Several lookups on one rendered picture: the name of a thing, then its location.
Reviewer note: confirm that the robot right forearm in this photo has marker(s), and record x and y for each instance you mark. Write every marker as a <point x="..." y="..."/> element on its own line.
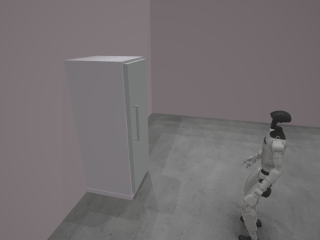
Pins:
<point x="258" y="155"/>

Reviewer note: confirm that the robot left hand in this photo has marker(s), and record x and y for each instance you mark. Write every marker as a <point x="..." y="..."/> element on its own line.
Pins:
<point x="249" y="199"/>

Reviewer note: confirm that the robot right thigh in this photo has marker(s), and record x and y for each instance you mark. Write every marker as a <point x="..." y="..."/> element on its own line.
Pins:
<point x="251" y="180"/>

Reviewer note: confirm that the handle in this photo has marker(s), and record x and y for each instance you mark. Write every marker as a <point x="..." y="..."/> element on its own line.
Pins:
<point x="137" y="122"/>

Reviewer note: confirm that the robot left upper arm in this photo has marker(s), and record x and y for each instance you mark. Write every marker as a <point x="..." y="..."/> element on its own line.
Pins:
<point x="277" y="150"/>

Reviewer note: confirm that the robot right hand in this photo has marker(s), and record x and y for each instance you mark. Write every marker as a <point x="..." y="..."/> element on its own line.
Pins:
<point x="251" y="161"/>

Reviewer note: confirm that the fridge door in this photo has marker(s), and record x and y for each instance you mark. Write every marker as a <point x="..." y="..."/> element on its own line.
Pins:
<point x="135" y="88"/>

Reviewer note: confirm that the robot left forearm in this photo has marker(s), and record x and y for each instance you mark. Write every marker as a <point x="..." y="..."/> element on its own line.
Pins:
<point x="266" y="183"/>

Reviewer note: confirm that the right robot foot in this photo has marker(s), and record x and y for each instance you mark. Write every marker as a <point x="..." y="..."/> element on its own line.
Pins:
<point x="258" y="223"/>

